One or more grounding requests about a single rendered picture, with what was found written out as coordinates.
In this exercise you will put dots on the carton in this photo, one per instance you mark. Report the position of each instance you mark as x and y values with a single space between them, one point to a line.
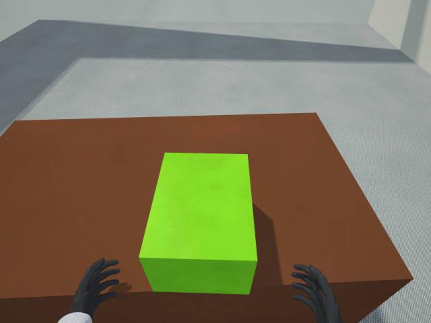
200 234

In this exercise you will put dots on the left robot hand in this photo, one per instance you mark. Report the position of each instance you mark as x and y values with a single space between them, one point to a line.
86 298

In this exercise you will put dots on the pedestal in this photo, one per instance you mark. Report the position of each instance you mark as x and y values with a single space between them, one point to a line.
73 191

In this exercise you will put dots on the right robot hand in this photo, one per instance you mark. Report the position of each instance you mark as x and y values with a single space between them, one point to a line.
322 302

